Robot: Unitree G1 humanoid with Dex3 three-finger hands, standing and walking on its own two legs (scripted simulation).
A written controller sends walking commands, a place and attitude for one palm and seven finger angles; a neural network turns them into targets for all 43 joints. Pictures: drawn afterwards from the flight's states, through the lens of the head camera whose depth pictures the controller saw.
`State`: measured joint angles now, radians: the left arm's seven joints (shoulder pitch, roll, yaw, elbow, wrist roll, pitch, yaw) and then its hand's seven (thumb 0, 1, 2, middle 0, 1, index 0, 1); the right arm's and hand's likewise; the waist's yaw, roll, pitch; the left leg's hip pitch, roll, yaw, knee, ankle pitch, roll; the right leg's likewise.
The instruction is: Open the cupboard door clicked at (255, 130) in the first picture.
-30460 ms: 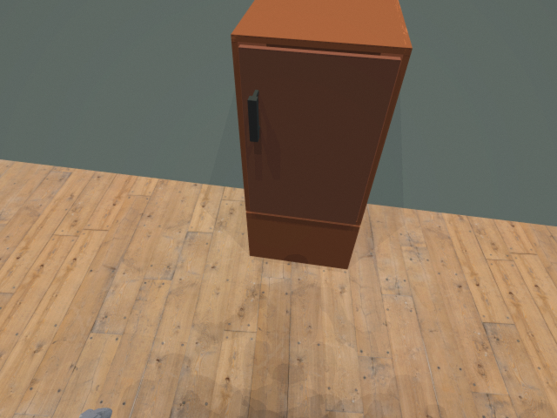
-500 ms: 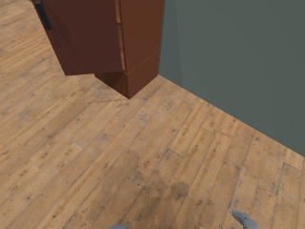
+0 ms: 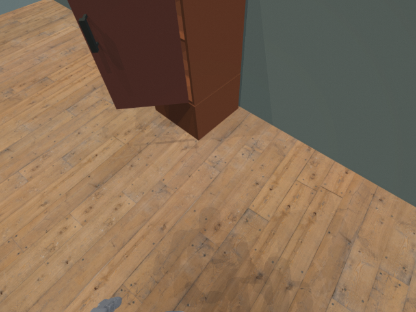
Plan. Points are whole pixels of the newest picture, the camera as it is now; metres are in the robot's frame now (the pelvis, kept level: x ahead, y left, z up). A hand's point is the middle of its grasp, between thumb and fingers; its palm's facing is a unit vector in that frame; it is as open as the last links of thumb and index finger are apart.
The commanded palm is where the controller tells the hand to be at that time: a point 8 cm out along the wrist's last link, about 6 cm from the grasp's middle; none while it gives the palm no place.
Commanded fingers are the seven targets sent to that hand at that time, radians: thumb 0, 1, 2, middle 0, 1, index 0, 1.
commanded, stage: take the last steps up to it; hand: left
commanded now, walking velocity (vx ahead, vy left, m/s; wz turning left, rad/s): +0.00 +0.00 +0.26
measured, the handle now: (90, 33) +1.07 +0.51 -0.02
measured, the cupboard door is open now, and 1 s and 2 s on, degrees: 48 48 48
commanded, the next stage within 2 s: come to a stop and stand still in 1.70 s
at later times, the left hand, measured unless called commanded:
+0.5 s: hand out of the picture -0.08 +0.19 -0.15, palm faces +0.31 -0.93 -0.21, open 7.4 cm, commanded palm none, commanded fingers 0.00 0.90 0.90 -0.20 -0.30 -0.20 -0.30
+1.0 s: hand (88, 237) +0.30 +0.32 -0.15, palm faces +0.11 -0.97 -0.20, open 7.4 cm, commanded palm none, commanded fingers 0.00 0.90 0.90 -0.20 -0.30 -0.20 -0.30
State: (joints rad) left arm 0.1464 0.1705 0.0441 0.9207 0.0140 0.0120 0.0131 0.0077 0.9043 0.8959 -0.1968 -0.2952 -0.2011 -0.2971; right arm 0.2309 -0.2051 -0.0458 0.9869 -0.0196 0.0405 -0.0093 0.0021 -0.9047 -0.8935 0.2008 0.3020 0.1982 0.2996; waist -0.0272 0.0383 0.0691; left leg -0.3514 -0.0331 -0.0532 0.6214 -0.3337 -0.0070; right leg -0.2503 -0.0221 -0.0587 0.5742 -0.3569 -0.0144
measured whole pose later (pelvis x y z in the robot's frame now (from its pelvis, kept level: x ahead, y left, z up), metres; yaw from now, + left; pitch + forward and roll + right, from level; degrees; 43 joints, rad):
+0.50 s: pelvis +0.04 +0.04 +0.01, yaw +11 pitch +0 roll +2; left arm 0.44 0.17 0.06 1.11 0.03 -0.04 0.01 0.01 0.90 0.90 -0.20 -0.30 -0.20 -0.30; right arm 0.07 -0.22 -0.05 0.98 -0.02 0.03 0.04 0.00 -0.91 -0.89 0.19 0.30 0.19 0.30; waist 0.08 -0.04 0.07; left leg -0.42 0.03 0.08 0.72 -0.33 -0.02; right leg -0.03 -0.15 -0.23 0.41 -0.36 0.05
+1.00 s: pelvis +0.19 +0.13 +0.01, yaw +8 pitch +0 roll +2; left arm 0.08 0.18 0.06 0.97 0.02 0.00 -0.02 0.01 0.91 0.90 -0.19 -0.29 -0.20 -0.30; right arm 0.46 -0.17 -0.02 1.13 -0.04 -0.06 -0.03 0.00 -0.92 -0.89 0.20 0.30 0.19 0.30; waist -0.05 -0.02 0.05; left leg 0.03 -0.06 0.16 0.29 -0.33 0.06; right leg -0.55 -0.09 -0.07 0.82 -0.18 -0.01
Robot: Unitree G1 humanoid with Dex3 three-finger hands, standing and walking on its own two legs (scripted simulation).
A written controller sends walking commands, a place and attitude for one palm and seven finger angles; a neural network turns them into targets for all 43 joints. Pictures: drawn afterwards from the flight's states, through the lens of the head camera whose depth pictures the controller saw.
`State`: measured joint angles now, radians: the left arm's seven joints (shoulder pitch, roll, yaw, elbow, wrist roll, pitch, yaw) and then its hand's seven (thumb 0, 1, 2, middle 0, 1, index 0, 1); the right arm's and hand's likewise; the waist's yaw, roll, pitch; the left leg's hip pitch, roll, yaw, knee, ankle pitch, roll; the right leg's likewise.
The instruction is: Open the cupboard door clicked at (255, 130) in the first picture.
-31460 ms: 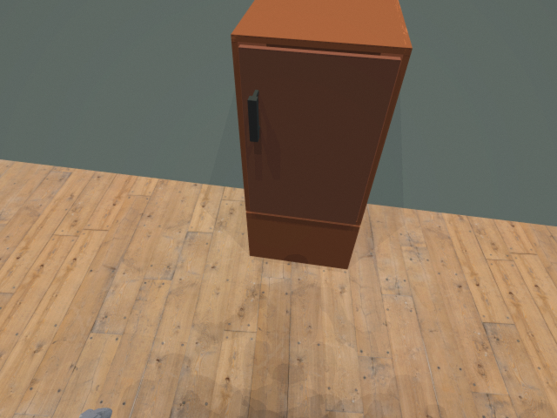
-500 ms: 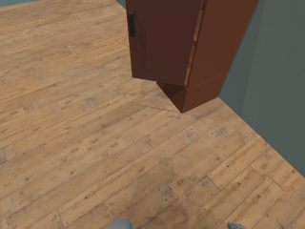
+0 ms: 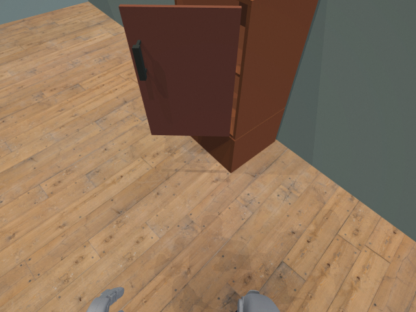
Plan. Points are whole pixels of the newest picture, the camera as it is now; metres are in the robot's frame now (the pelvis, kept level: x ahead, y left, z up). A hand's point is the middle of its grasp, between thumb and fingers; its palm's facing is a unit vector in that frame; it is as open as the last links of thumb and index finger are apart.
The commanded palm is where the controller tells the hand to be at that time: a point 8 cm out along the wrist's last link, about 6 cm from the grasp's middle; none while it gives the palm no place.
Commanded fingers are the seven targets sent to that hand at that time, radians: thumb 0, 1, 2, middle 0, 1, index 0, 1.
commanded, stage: take the last steps up to it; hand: left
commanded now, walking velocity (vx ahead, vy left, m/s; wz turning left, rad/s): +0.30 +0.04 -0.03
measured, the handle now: (141, 60) +0.92 +0.25 -0.02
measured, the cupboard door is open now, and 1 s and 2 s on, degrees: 48 48 48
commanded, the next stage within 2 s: come to a stop and stand still in 0.70 s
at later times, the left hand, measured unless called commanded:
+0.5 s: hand out of the picture +0.15 +0.18 -0.17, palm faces +0.12 -0.98 -0.18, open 7.3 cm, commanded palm none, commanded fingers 0.00 0.90 0.90 -0.20 -0.30 -0.20 -0.30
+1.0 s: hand (132, 201) +0.42 +0.22 -0.17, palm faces -0.01 -0.97 -0.23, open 7.3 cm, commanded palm none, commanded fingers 0.00 0.90 0.90 -0.20 -0.30 -0.20 -0.30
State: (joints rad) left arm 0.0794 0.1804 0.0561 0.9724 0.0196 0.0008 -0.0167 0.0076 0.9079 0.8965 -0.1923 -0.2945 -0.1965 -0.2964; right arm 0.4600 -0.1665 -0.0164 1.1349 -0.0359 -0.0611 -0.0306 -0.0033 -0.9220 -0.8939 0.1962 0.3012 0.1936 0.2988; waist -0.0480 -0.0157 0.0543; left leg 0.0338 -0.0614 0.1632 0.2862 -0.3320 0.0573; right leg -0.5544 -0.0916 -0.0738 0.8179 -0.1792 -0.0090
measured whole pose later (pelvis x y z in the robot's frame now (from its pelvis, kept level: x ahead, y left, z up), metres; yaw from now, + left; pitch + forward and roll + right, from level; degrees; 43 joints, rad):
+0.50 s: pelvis +0.19 +0.01 +0.00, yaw +1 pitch +0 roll -1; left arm 0.36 0.17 0.05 1.11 0.02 -0.06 0.00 -0.01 0.93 0.90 -0.20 -0.30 -0.20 -0.30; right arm 0.16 -0.20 -0.06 1.02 -0.03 -0.02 0.02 0.01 -0.94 -0.89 0.19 0.30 0.19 0.30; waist 0.04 -0.01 0.03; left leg -0.46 0.08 0.07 0.67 -0.22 -0.03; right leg -0.05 -0.04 -0.14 0.38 -0.32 0.00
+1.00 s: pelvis +0.33 +0.04 +0.00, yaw -2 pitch +0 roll +2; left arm 0.14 0.19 0.04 1.02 0.02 0.00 0.02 0.01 0.92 0.90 -0.19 -0.29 -0.20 -0.30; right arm 0.34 -0.12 -0.01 1.12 -0.02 -0.01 -0.04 0.00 -0.92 -0.89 0.20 0.30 0.20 0.30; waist -0.02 -0.03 0.06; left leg -0.14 -0.01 0.16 0.48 -0.33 0.03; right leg -0.33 -0.06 -0.06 0.59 -0.19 0.00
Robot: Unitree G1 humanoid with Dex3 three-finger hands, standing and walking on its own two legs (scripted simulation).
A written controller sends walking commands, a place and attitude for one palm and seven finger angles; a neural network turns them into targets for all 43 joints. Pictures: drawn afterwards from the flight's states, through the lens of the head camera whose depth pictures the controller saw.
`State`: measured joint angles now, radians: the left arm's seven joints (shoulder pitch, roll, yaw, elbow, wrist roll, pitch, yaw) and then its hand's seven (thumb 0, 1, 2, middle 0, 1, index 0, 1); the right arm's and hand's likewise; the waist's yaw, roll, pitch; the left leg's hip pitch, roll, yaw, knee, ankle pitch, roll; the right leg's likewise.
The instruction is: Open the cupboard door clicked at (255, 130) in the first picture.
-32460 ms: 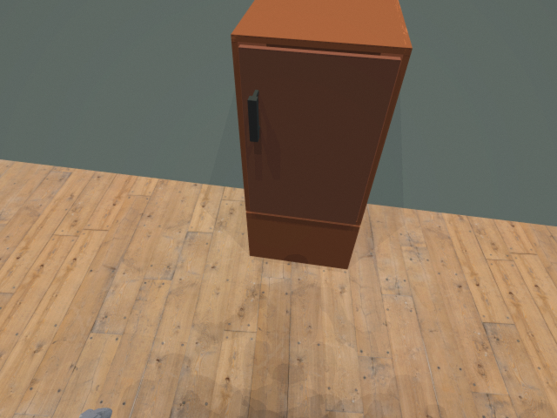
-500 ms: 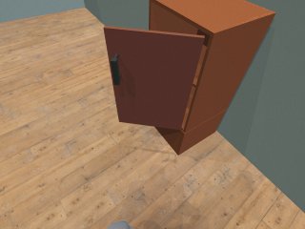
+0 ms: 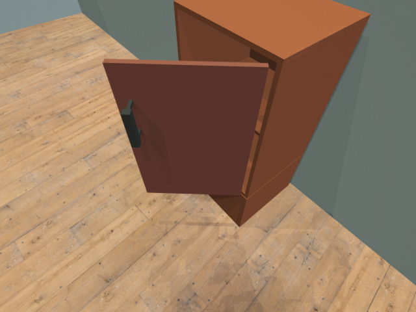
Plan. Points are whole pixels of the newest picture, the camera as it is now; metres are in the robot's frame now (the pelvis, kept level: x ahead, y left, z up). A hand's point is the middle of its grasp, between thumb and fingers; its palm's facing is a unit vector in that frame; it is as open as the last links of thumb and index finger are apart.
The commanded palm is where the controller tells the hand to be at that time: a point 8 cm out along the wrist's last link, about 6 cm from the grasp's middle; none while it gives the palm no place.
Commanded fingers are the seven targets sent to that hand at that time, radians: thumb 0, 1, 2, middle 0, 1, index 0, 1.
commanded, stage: come to a stop and stand still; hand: left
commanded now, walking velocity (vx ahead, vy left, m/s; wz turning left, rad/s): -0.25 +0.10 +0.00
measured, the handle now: (133, 123) +0.58 +0.23 -0.02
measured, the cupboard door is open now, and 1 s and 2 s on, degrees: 48 48 48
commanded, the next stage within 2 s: look again from close up in 0.96 s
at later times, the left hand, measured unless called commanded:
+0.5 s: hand out of the picture -0.01 +0.23 -0.18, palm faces +0.11 -0.98 -0.19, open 7.4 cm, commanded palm none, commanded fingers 0.00 0.90 0.90 -0.20 -0.30 -0.20 -0.30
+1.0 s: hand out of the picture -0.07 +0.18 -0.17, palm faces +0.03 -0.99 -0.15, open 7.3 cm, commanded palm none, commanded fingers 0.00 0.90 0.90 -0.20 -0.30 -0.20 -0.30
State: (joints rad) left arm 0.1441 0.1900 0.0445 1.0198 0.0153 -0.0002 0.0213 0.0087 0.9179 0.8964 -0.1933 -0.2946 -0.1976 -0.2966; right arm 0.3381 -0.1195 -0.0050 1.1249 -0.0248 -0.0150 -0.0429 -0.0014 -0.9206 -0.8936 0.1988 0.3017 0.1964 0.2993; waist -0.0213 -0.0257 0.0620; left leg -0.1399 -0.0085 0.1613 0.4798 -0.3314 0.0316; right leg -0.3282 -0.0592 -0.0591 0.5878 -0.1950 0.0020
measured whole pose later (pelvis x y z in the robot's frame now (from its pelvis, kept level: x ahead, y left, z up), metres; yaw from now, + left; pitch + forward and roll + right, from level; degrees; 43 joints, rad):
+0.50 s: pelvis -0.04 +0.04 +0.01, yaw +2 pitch +0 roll +0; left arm 0.21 0.21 0.07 1.04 0.02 0.07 0.02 0.01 0.91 0.90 -0.20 -0.30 -0.20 -0.30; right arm 0.20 -0.15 -0.02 1.01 -0.03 0.02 -0.03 0.00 -0.91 -0.89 0.20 0.30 0.19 0.30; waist 0.02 -0.06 0.04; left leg -0.24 -0.01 0.05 0.49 -0.25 0.05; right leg -0.38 -0.03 0.01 0.85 -0.41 0.00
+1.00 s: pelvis -0.07 +0.02 +0.01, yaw +0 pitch -2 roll +0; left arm 0.28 0.13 0.00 1.14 0.00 0.01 0.03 0.02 0.92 0.90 -0.20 -0.30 -0.20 -0.30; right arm 0.28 -0.15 -0.01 1.16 -0.02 0.01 -0.03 0.00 -0.91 -0.89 0.20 0.30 0.19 0.30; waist -0.01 -0.03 0.03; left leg -0.21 0.00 0.06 0.42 -0.18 0.02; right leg -0.08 0.00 -0.01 0.41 -0.30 -0.01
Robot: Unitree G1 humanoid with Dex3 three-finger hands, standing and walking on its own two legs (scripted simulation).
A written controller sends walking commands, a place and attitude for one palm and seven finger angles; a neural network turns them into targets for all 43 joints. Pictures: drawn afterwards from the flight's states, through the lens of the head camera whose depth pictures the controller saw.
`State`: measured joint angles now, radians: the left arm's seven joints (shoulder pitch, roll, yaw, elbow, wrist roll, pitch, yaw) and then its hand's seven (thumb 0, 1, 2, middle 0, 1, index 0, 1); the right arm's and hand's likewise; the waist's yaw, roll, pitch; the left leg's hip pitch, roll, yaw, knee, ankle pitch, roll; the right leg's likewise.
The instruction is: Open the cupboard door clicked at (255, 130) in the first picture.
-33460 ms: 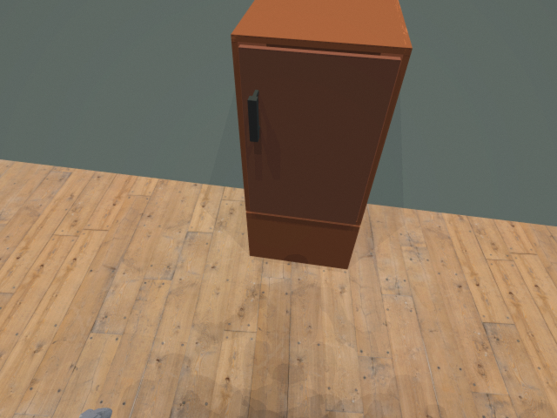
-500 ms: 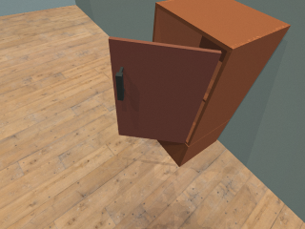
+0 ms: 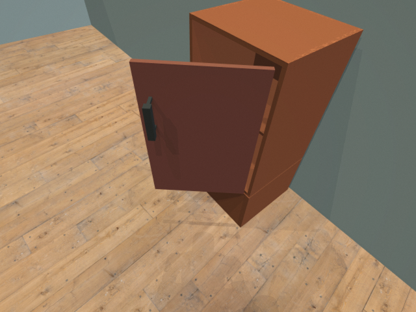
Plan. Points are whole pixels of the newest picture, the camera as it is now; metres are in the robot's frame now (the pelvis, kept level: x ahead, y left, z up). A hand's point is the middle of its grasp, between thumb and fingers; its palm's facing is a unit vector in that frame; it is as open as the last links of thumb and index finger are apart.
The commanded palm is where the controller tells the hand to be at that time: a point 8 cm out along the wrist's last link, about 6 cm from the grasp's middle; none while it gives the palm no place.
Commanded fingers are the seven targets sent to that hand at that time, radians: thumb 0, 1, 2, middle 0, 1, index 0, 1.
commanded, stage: look again from close up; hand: left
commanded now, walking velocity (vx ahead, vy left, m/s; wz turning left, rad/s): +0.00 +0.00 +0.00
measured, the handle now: (151, 118) +0.65 +0.20 -0.03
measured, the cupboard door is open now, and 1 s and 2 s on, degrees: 48 48 48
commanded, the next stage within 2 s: shuffle to correct the standing spot in 0.58 s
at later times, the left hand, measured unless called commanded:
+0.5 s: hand out of the picture +0.01 +0.19 -0.18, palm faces +0.00 -0.98 -0.22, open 7.4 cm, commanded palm none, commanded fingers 0.00 0.90 0.90 -0.20 -0.30 -0.20 -0.30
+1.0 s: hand out of the picture +0.00 +0.18 -0.19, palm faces +0.02 -0.99 -0.17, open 7.4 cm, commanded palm none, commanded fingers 0.00 0.90 0.90 -0.20 -0.30 -0.20 -0.30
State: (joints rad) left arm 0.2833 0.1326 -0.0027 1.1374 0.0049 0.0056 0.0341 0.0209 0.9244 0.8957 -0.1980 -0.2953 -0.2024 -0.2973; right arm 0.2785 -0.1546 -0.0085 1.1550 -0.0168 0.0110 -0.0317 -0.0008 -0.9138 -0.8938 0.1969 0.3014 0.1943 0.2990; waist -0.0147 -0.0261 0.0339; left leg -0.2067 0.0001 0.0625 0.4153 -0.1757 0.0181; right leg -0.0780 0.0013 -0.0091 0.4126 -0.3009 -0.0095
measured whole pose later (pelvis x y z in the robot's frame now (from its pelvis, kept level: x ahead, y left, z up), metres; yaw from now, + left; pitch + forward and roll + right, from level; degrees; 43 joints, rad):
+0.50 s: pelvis +0.00 +0.01 -0.01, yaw -1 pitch -1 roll +0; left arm 0.30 0.15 -0.01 1.07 0.01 -0.02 0.04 0.01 0.90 0.90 -0.20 -0.30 -0.20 -0.30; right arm 0.29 -0.17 0.01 1.08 -0.02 -0.02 -0.02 0.02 -0.93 -0.89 0.20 0.30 0.20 0.30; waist -0.01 0.02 0.01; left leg -0.28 -0.01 0.08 0.52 -0.23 0.04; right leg -0.16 -0.01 0.01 0.53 -0.35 0.01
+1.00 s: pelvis +0.04 +0.01 -0.02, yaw -1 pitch +1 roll +0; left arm 0.39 0.16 0.01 1.10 0.03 -0.03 0.01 0.01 0.90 0.90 -0.20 -0.30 -0.20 -0.30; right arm 0.29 -0.16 0.00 1.08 -0.02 -0.02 -0.01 0.00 -0.91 -0.89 0.20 0.30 0.19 0.30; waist 0.01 -0.01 0.00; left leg -0.30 0.01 0.08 0.63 -0.35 0.03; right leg -0.14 0.01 0.01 0.56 -0.43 -0.01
